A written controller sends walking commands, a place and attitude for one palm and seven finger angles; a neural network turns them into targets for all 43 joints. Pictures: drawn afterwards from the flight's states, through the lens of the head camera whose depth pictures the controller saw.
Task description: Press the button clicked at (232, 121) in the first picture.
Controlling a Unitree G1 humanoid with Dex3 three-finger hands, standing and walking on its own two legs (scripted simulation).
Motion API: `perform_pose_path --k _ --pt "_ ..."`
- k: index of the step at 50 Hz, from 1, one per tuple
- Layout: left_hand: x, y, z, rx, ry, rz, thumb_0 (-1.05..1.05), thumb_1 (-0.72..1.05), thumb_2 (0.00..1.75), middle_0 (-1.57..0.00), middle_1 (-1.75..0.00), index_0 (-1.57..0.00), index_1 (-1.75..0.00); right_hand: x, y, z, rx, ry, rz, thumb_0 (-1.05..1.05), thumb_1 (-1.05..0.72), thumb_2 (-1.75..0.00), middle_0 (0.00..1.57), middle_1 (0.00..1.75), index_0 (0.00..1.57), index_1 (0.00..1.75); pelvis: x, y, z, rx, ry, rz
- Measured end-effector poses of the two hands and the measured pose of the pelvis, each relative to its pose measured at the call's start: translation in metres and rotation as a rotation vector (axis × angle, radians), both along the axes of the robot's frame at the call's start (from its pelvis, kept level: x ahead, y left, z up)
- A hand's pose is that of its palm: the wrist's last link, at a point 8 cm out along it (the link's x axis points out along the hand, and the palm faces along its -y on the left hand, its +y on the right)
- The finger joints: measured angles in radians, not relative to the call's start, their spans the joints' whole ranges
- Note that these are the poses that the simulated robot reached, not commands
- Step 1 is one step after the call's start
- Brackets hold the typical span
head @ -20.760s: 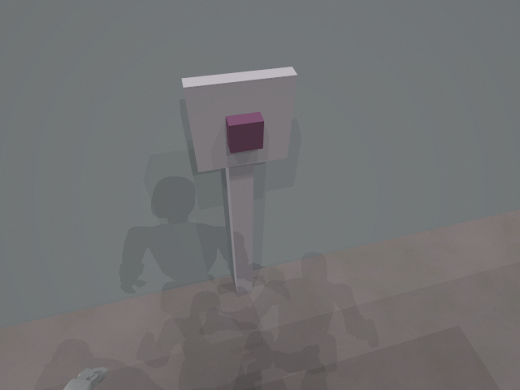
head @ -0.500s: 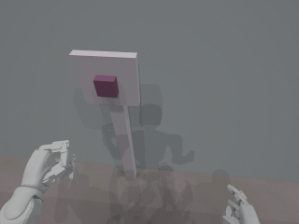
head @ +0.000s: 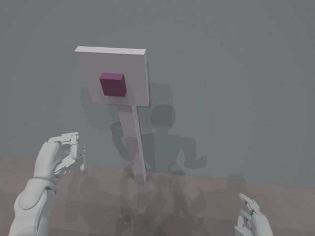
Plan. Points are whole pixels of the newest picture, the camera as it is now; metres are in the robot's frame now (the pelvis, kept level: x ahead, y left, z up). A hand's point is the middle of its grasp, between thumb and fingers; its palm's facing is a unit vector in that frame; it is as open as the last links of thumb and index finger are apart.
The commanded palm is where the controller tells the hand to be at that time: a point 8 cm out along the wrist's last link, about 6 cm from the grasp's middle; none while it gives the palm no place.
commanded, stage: aim a knuckle at the button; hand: left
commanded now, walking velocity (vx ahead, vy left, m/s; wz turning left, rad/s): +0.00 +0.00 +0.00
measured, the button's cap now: (114, 84) +0.52 +0.17 +0.10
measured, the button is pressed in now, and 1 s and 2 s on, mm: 0 0 0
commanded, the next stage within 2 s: none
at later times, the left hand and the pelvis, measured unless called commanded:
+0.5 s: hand (103, 133) +0.35 +0.17 +0.08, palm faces -0.07 -1.00 -0.01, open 3.1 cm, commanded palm +0.33 +0.22 +0.09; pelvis +0.01 +0.01 +0.00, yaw -2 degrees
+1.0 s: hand (125, 112) +0.43 +0.13 +0.07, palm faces -0.06 -1.00 -0.02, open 3.1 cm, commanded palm +0.41 +0.19 +0.08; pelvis +0.01 +0.00 -0.01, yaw -2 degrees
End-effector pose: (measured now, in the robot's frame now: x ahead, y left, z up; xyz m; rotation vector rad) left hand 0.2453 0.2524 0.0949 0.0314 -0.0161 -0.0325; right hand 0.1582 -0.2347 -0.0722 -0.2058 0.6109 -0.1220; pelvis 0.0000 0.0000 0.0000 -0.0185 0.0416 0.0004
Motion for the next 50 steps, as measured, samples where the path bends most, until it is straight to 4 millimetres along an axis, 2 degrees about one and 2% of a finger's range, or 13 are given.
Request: perform_pose_path --k 7,12,18,22,31,37,43,50 --pt "0.035 -0.018 -0.005 -0.004 0.024 -0.053 0.02 0.90 0.90 -1.31 -1.50 -1.30 -1.50 -0.009 -0.006 -0.002 -0.003 0.032 -0.045 0.01 -0.90 -0.89 0.20 0.30 0.20 0.30 0.005 0.001 0.001 0.009 0.019 -0.020" --pt "0.050 -0.013 -0.003 -0.012 0.000 -0.007 0.02 0.90 0.90 -1.30 -1.49 -1.30 -1.50 -0.014 -0.009 -0.004 0.000 0.065 -0.065 0.01 -0.90 -0.89 0.20 0.30 0.20 0.30 0.011 0.002 0.001 0.014 0.028 -0.031" --pt "0.063 -0.012 -0.014 -0.007 0.041 -0.006 0.01 0.90 0.90 -1.30 -1.50 -1.30 -1.50 -0.016 -0.011 -0.010 -0.004 0.112 -0.071 0.01 -0.90 -0.89 0.20 0.30 0.20 0.30 0.013 0.004 0.000 0.011 0.041 -0.029" --pt "0.073 -0.021 -0.016 -0.014 0.033 -0.030 0.02 0.90 0.90 -1.30 -1.50 -1.30 -1.50 -0.017 -0.010 -0.013 -0.009 0.137 -0.074 0.01 -0.90 -0.89 0.20 0.30 0.20 0.30 0.014 0.006 -0.001 0.009 0.050 -0.027" --pt "0.112 -0.042 -0.012 -0.016 0.007 -0.044 0.02 0.90 0.90 -1.31 -1.50 -1.30 -1.50 -0.026 -0.005 -0.021 0.010 0.193 -0.087 0.01 -0.91 -0.89 0.20 0.30 0.20 0.30 0.014 0.008 -0.003 0.011 0.071 -0.032" --pt "0.130 -0.052 -0.019 -0.015 0.043 -0.035 0.02 0.90 0.90 -1.30 -1.50 -1.30 -1.50 -0.041 -0.005 -0.028 0.023 0.252 -0.108 0.01 -0.91 -0.89 0.20 0.30 0.20 0.30 0.015 0.008 -0.004 0.014 0.083 -0.041" --pt "0.144 -0.060 -0.017 -0.008 0.011 -0.026 0.02 0.90 0.90 -1.30 -1.50 -1.30 -1.50 -0.060 -0.010 -0.036 0.024 0.324 -0.127 0.01 -0.91 -0.89 0.20 0.30 0.20 0.30 0.013 0.007 -0.006 0.012 0.095 -0.041" --pt "0.171 -0.069 -0.023 -0.008 0.042 -0.026 0.02 0.90 0.90 -1.31 -1.50 -1.30 -1.50 -0.086 -0.018 -0.044 0.015 0.413 -0.162 0.01 -0.91 -0.89 0.20 0.30 0.20 0.30 0.009 0.004 -0.009 0.013 0.122 -0.041"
